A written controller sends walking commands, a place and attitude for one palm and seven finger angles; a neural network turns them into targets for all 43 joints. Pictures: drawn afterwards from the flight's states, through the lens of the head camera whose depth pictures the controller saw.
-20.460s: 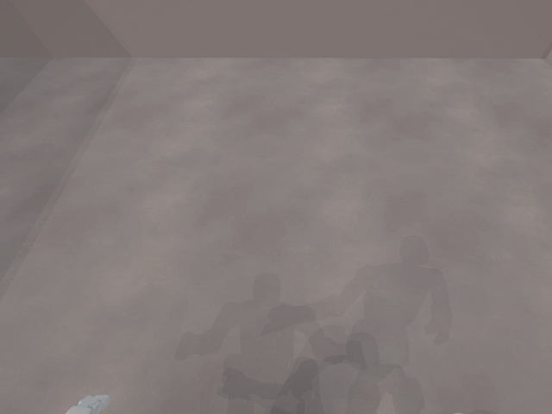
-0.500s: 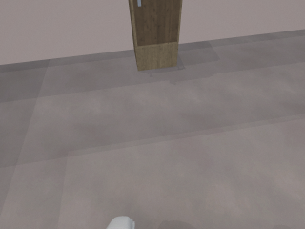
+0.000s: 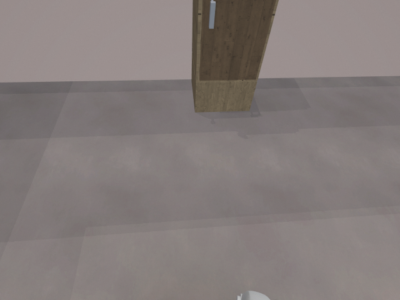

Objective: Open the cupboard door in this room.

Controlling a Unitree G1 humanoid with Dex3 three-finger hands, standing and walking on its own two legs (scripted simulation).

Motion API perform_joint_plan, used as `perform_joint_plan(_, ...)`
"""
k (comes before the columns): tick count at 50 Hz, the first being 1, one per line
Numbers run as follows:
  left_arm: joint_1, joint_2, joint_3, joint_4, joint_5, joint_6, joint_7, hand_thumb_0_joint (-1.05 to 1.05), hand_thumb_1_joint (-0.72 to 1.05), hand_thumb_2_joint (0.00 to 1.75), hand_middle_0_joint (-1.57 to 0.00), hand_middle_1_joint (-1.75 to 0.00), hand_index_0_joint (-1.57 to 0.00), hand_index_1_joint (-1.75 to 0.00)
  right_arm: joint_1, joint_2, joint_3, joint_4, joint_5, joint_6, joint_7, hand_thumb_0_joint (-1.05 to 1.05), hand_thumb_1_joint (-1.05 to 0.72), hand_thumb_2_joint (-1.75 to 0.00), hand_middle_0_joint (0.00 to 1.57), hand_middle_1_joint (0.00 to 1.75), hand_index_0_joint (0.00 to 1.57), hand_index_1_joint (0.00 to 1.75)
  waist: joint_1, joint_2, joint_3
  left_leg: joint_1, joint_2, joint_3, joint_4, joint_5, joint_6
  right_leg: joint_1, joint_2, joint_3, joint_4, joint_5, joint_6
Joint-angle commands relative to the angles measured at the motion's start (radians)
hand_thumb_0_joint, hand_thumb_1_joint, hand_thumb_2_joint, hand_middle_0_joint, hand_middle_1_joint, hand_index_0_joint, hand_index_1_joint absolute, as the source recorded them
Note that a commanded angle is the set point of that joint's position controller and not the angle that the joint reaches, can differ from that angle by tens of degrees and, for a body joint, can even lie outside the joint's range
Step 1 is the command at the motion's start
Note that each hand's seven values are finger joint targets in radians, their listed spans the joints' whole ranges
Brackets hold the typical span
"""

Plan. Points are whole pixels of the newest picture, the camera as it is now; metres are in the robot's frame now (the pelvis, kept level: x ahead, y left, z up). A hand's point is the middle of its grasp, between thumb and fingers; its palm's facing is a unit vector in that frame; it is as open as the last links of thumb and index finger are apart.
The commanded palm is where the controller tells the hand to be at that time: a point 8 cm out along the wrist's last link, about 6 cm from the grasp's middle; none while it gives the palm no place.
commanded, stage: turn or walk to find it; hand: left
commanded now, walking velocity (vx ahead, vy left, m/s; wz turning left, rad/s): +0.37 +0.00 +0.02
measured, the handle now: (211, 13) +1.40 +0.05 -0.05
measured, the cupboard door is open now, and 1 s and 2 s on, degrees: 0 0 0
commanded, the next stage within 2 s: stand and wait in 0.14 s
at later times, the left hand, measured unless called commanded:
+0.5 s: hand (168, 238) +0.28 +0.10 -0.16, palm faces +0.02 -0.97 -0.23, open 7.2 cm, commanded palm none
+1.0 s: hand (154, 276) +0.19 +0.12 -0.17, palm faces +0.04 -0.99 -0.15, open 7.4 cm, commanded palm none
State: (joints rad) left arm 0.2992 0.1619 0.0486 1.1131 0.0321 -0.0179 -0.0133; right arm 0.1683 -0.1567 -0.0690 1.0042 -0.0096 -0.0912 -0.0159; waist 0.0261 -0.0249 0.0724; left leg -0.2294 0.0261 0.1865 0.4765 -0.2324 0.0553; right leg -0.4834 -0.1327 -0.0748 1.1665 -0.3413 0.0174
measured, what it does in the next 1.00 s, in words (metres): walks ahead: right foot, then left foot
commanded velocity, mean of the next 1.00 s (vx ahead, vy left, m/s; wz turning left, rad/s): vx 0.04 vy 0.00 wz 0.00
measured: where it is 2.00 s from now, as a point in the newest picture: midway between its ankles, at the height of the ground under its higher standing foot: outside the picture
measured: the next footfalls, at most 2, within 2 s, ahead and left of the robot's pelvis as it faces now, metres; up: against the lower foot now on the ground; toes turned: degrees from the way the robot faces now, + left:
right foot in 0.30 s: +0.28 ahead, -0.16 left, +0.00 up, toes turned -9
left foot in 0.68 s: +0.26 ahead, +0.08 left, +0.00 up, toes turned +6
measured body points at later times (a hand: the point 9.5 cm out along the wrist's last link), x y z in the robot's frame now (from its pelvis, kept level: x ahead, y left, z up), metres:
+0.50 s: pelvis +0.18 -0.07 +0.00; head +0.22 -0.10 +0.44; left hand +0.28 +0.15 -0.14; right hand +0.16 -0.29 -0.18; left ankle +0.14 +0.08 -0.68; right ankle +0.24 -0.16 -0.74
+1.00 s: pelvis +0.24 -0.04 +0.01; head +0.25 -0.03 +0.46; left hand +0.19 +0.18 -0.16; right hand +0.26 -0.27 -0.15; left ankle +0.22 +0.07 -0.74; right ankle +0.24 -0.16 -0.74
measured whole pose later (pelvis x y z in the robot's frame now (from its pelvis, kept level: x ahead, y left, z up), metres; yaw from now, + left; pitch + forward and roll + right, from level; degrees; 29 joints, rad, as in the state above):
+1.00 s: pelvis +0.24 -0.04 +0.01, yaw +0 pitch -1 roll +0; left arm 0.32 0.14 -0.01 1.19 0.01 0.00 0.02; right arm 0.23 -0.16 0.00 1.13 0.00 -0.02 -0.04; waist 0.02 -0.01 0.04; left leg -0.12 0.02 0.10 0.37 -0.23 0.01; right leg -0.16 -0.06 -0.14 0.38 -0.20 0.01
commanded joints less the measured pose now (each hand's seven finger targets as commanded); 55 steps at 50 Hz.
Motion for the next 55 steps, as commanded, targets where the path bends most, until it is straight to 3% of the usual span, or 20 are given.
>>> perform_joint_plan(1, 0.003, 0.031, 0.016, -0.088, 0.001, -0.001, -0.006, 0.00, 0.90, 0.90, -0.20, -0.30, -0.20, -0.30, 0.148, -0.106, -0.011, 0.018, -0.010, 0.001, 0.001, 0.00, -0.90, -0.90, 0.20, 0.30, 0.20, 0.30, -0.016, 0.115, -0.014, 0.072, 0.266, -0.228, -0.320, 0.079, 0.097, -0.150, -0.047, 0.035, -0.034, 0.135, 0.024)
perform_joint_plan(4, -0.089, 0.044, 0.019, -0.130, -0.002, 0.001, -0.013, 0.00, 0.90, 0.90, -0.20, -0.30, -0.20, -0.30, 0.173, -0.122, -0.012, 0.030, -0.008, -0.003, -0.001, 0.00, -0.90, -0.90, 0.20, 0.30, 0.20, 0.30, -0.019, 0.106, 0.010, 0.123, 0.261, -0.197, -0.320, 0.169, 0.108, -0.187, -0.051, 0.027, -0.152, 0.176, 0.039)
perform_joint_plan(7, -0.198, 0.049, 0.012, -0.167, -0.006, -0.003, -0.017, 0.00, 0.90, 0.90, -0.20, -0.30, -0.20, -0.30, 0.219, -0.132, -0.015, 0.050, -0.011, 0.001, 0.000, 0.00, -0.90, -0.90, 0.20, 0.30, 0.20, 0.30, -0.050, 0.118, 0.024, 0.169, 0.251, -0.172, -0.293, 0.260, 0.101, -0.157, -0.032, -0.003, -0.329, 0.184, 0.035)
perform_joint_plan(11, -0.224, 0.047, 0.003, -0.178, -0.009, -0.011, -0.009, 0.00, 0.90, 0.90, -0.20, -0.30, -0.20, -0.30, 0.240, -0.135, -0.011, 0.071, -0.017, 0.016, -0.007, 0.00, -0.90, -0.90, 0.20, 0.30, 0.20, 0.30, -0.057, 0.146, 0.006, 0.193, 0.247, -0.128, -0.164, 0.522, 0.072, -0.004, 0.029, -0.041, -0.517, 0.175, 0.002)
perform_joint_plan(12, -0.189, 0.056, 0.002, -0.168, -0.010, -0.017, -0.006, 0.00, 0.90, 0.90, -0.20, -0.30, -0.20, -0.30, 0.238, -0.141, -0.010, 0.079, -0.017, 0.020, -0.008, 0.00, -0.90, -0.90, 0.20, 0.30, 0.20, 0.30, -0.039, 0.137, -0.009, 0.178, 0.246, -0.133, -0.113, 0.570, 0.058, 0.076, 0.046, -0.048, -0.559, 0.181, -0.010)
perform_joint_plan(14, 0.027, 0.109, 0.010, -0.097, -0.006, -0.036, 0.001, 0.00, 0.90, 0.90, -0.20, -0.30, -0.20, -0.30, 0.213, -0.147, -0.007, 0.083, -0.007, 0.022, -0.006, 0.00, -0.90, -0.90, 0.20, 0.30, 0.20, 0.30, 0.064, 0.078, -0.129, 0.149, 0.184, -0.092, 0.119, 0.562, -0.001, 0.357, 0.063, -0.064, -0.700, 0.360, -0.013)
perform_joint_plan(15, 0.128, 0.194, 0.026, -0.055, 0.000, -0.051, 0.014, 0.00, 0.90, 0.90, -0.20, -0.30, -0.20, -0.30, 0.251, -0.102, 0.001, 0.086, 0.001, 0.020, 0.001, 0.00, -0.90, -0.90, 0.20, 0.30, 0.20, 0.30, 0.085, -0.078, -0.232, -0.040, 0.113, -0.051, 0.343, 0.290, -0.042, 0.616, -0.097, 0.082, -0.654, 0.698, -0.057)
perform_joint_plan(16, 0.195, 0.271, 0.040, -0.034, -0.011, -0.055, 0.019, 0.00, 0.90, 0.90, -0.20, -0.30, -0.20, -0.30, 0.302, -0.063, 0.007, 0.072, 0.008, 0.027, 0.000, 0.00, -0.90, -0.90, 0.20, 0.30, 0.20, 0.30, 0.068, -0.240, -0.281, -0.216, -0.018, -0.060, 0.590, -0.352, -0.074, 0.739, -0.323, 0.316, -0.664, 1.110, -0.171)
perform_joint_plan(17, 0.155, 0.271, 0.039, -0.048, -0.030, -0.056, 0.023, 0.00, 0.90, 0.90, -0.20, -0.30, -0.20, -0.30, 0.292, -0.080, 0.012, 0.069, 0.016, 0.051, -0.013, 0.00, -0.90, -0.90, 0.20, 0.30, 0.20, 0.30, 0.056, -0.277, -0.330, -0.184, 0.015, -0.188, 0.684, -0.413, -0.075, 0.639, -0.360, 0.343, -0.734, 1.101, -0.221)
perform_joint_plan(18, 0.057, 0.232, 0.029, -0.072, -0.026, -0.047, 0.028, 0.00, 0.90, 0.90, -0.20, -0.30, -0.20, -0.30, 0.251, -0.074, 0.011, 0.072, 0.011, 0.057, -0.011, 0.00, -0.90, -0.90, 0.20, 0.30, 0.20, 0.30, 0.042, -0.194, -0.240, -0.218, 0.038, -0.207, 0.732, -0.359, -0.080, 0.553, -0.326, 0.319, -0.769, 0.910, -0.235)
perform_joint_plan(19, -0.014, 0.191, 0.017, -0.089, -0.027, -0.041, 0.032, 0.00, 0.90, 0.90, -0.20, -0.30, -0.20, -0.30, 0.206, -0.066, 0.014, 0.077, 0.006, 0.062, -0.007, 0.00, -0.90, -0.90, 0.20, 0.30, 0.20, 0.30, 0.022, -0.089, -0.156, -0.220, 0.061, -0.209, 0.719, -0.296, -0.081, 0.442, -0.278, 0.257, -0.793, 0.781, -0.212)
perform_joint_plan(22, -0.141, 0.135, 0.001, -0.109, -0.019, -0.038, 0.036, 0.00, 0.90, 0.90, -0.20, -0.30, -0.20, -0.30, 0.248, -0.022, 0.026, 0.102, -0.002, 0.086, -0.001, 0.00, -0.90, -0.90, 0.20, 0.30, 0.20, 0.30, -0.053, -0.083, -0.108, -0.103, 0.081, -0.180, 0.539, -0.193, -0.097, 0.235, -0.188, 0.095, -0.868, 0.554, -0.149)
perform_joint_plan(30, -0.115, 0.126, 0.002, -0.065, -0.020, -0.017, 0.034, 0.00, 0.90, 0.90, -0.20, -0.30, -0.20, -0.30, 0.183, -0.024, 0.043, 0.089, -0.006, 0.086, -0.005, 0.00, -0.90, -0.90, 0.20, 0.30, 0.20, 0.30, -0.032, -0.119, -0.083, 0.003, 0.059, -0.130, 0.153, -0.086, -0.107, 0.217, -0.124, 0.096, -0.904, 0.260, -0.150)
perform_joint_plan(32, -0.130, 0.119, -0.003, -0.056, -0.025, -0.011, 0.036, 0.00, 0.90, 0.90, -0.20, -0.30, -0.20, -0.30, 0.209, -0.036, 0.045, 0.106, -0.005, 0.078, -0.003, 0.00, -0.90, -0.90, 0.20, 0.30, 0.20, 0.30, -0.055, -0.067, -0.072, 0.116, 0.068, -0.132, -0.022, 0.038, -0.103, 0.159, -0.094, 0.073, -0.871, 0.119, -0.106)
perform_joint_plan(33, -0.113, 0.095, -0.010, -0.054, -0.030, -0.004, 0.035, 0.00, 0.90, 0.90, -0.20, -0.30, -0.20, -0.30, 0.201, -0.061, 0.044, 0.109, -0.005, 0.070, -0.003, 0.00, -0.90, -0.90, 0.20, 0.30, 0.20, 0.30, -0.048, 0.023, -0.046, 0.151, 0.104, -0.188, -0.083, 0.090, -0.090, 0.102, -0.049, 0.058, -0.844, 0.042, -0.067)
perform_joint_plan(34, -0.086, 0.075, -0.015, -0.052, -0.032, 0.001, 0.034, 0.00, 0.90, 0.90, -0.20, -0.30, -0.20, -0.30, 0.168, -0.093, 0.043, 0.099, -0.008, 0.066, -0.007, 0.00, -0.90, -0.90, 0.20, 0.30, 0.20, 0.30, -0.027, 0.107, -0.011, 0.077, 0.165, -0.243, -0.149, 0.052, -0.064, 0.133, -0.001, 0.040, -0.838, 0.029, -0.033)
perform_joint_plan(35, -0.065, 0.073, -0.016, -0.047, -0.029, 0.007, 0.033, 0.00, 0.90, 0.90, -0.20, -0.30, -0.20, -0.30, 0.123, -0.107, 0.043, 0.084, -0.007, 0.069, -0.009, 0.00, -0.90, -0.90, 0.20, 0.30, 0.20, 0.30, -0.008, 0.126, 0.020, -0.026, 0.182, -0.271, -0.192, -0.051, -0.046, 0.200, 0.017, 0.026, -0.846, 0.040, -0.013)
perform_joint_plan(37, -0.037, 0.083, -0.019, -0.024, -0.025, 0.011, 0.032, 0.00, 0.90, 0.90, -0.20, -0.30, -0.20, -0.30, 0.074, -0.101, 0.047, 0.076, -0.002, 0.068, -0.008, 0.00, -0.90, -0.90, 0.20, 0.30, 0.20, 0.30, 0.010, 0.187, 0.028, -0.111, 0.163, -0.273, -0.267, -0.109, -0.043, 0.329, 0.019, 0.005, -0.807, 0.124, 0.000)
perform_joint_plan(42, 0.018, 0.084, -0.037, 0.013, -0.027, -0.005, 0.037, 0.00, 0.90, 0.90, -0.20, -0.30, -0.20, -0.30, 0.105, -0.087, 0.052, 0.087, 0.002, 0.064, -0.015, 0.00, -0.90, -0.90, 0.20, 0.30, 0.20, 0.30, -0.012, 0.066, -0.038, 0.064, 0.120, -0.198, -0.191, 0.086, -0.055, 0.317, -0.015, 0.035, -0.858, 0.222, -0.014)
perform_joint_plan(55, 0.073, 0.059, -0.047, 0.039, -0.027, -0.004, 0.052, 0.00, 0.90, 0.90, -0.20, -0.30, -0.20, -0.30, 0.157, -0.077, 0.059, 0.127, 0.005, 0.057, -0.023, 0.00, -0.90, -0.90, 0.20, 0.30, 0.20, 0.30, -0.019, 0.021, -0.017, 0.096, 0.115, -0.181, -0.179, 0.206, -0.040, 0.335, -0.019, 0.031, -0.828, 0.290, -0.016)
